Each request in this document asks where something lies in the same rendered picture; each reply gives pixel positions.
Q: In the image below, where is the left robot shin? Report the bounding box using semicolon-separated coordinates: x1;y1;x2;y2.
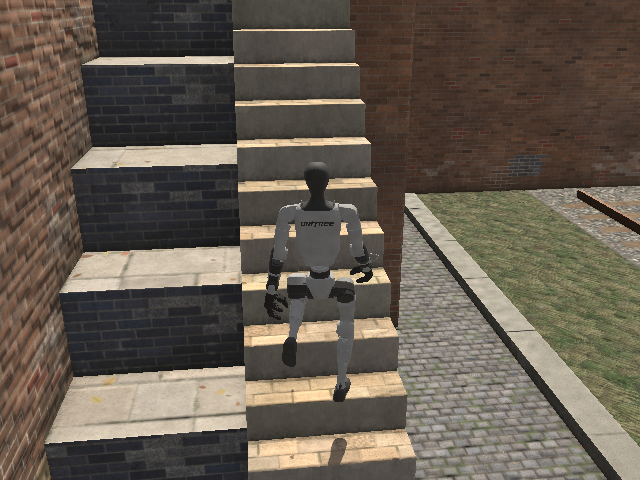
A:
289;299;305;339

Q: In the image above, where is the robot left hand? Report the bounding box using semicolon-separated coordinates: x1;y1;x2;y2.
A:
264;293;288;320

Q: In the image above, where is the left robot forearm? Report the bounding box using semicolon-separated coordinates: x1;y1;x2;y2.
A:
266;245;284;295

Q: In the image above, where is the robot right hand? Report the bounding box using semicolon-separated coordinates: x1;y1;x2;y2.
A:
350;266;373;283

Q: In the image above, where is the robot right upper arm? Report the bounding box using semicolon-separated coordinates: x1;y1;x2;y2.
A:
339;204;365;257

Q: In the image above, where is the robot left upper arm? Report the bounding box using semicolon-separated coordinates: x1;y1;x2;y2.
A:
272;204;297;261

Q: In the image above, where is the robot left foot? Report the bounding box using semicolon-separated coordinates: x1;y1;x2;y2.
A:
282;337;297;367

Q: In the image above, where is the right robot forearm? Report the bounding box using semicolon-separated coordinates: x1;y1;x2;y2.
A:
355;242;372;272

